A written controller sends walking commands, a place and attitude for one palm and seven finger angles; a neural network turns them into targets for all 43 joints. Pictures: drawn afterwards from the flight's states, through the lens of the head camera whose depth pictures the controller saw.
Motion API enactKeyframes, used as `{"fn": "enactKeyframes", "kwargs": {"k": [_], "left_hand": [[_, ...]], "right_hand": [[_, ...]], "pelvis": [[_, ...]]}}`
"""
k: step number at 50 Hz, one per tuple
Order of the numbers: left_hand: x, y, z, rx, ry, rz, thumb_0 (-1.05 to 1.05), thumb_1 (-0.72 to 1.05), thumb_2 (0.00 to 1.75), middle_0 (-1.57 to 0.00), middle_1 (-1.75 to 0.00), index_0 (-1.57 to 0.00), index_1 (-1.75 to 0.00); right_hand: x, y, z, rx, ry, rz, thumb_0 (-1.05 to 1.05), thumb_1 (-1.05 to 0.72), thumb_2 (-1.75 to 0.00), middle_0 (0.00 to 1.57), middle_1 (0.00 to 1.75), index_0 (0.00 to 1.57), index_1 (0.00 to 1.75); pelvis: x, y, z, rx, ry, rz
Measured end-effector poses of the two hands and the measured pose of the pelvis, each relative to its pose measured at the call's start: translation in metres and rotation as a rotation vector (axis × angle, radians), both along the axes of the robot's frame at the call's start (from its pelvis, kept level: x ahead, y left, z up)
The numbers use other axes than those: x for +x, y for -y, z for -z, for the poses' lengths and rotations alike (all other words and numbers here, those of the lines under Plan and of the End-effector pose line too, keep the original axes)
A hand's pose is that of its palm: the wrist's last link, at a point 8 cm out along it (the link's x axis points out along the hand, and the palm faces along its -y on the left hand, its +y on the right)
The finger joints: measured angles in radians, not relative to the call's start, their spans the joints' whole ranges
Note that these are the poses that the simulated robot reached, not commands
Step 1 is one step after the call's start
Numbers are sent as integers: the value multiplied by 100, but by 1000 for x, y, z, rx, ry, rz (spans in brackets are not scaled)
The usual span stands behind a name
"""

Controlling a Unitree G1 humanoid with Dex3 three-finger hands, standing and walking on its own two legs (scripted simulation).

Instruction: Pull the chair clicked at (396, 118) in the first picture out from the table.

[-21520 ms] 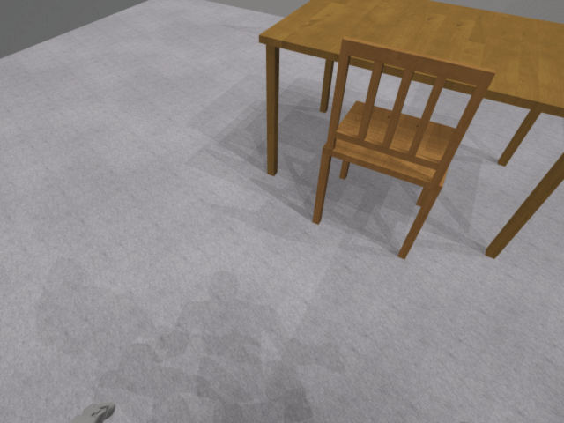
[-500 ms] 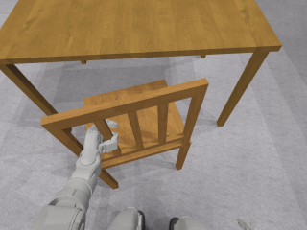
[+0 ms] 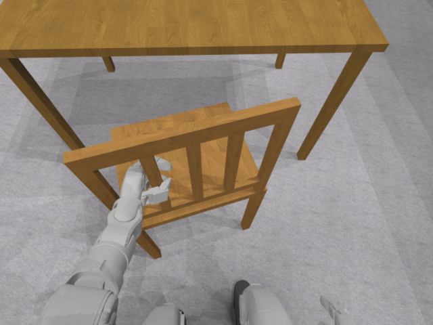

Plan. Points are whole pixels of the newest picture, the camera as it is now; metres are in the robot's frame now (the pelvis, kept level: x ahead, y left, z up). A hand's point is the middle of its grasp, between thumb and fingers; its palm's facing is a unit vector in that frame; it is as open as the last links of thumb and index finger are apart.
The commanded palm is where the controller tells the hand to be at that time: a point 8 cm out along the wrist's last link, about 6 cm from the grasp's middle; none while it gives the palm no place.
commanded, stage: step backward, pulling the chair out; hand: left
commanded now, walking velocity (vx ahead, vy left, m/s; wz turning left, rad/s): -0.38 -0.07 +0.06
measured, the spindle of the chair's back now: (195, 173) +0.43 +0.04 -0.09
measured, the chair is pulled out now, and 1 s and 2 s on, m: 0.22 0.39 0.55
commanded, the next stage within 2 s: stop walking, hand still on the chair in 1.70 s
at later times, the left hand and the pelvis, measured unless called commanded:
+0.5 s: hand (155, 232) +0.28 +0.12 -0.05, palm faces +0.00 -0.99 -0.14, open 5.6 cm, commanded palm +0.29 +0.17 -0.06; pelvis -0.08 +0.00 +0.01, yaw +5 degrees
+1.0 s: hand (149, 273) +0.21 +0.12 -0.06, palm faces +0.06 -0.98 -0.21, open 5.7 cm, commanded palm +0.20 +0.18 -0.05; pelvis -0.16 -0.03 -0.01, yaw +3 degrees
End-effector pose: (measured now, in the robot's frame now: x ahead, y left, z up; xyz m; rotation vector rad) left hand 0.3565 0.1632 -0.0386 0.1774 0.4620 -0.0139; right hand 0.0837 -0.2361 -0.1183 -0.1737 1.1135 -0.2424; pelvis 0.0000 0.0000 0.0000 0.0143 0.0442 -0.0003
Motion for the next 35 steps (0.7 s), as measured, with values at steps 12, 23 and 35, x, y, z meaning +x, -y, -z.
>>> {"fn": "enactKeyframes", "kwargs": {"k": [12,23,35], "left_hand": [[-49,5,-2,7,-22,-112,7,61,76,-26,-117,-49,-144],[-86,-4,-1,-19,-25,-46,5,65,73,-19,-121,-49,-144],[-112,-13,-3,-12,-38,-79,6,63,76,-22,-119,-49,-144]], "right_hand": [[-50,46,14,-39,-68,-23,1,-92,-89,21,30,20,30],[-84,52,-18,-154,-23,-53,1,-91,-90,20,30,20,30],[-99,12,3,-38,-62,-113,1,-91,-89,21,30,20,30]], "pelvis": [[-38,20,3,19,14,-48],[-77,2,-5,-6,-10,-74],[-108,7,-5,-43,13,-93]]}}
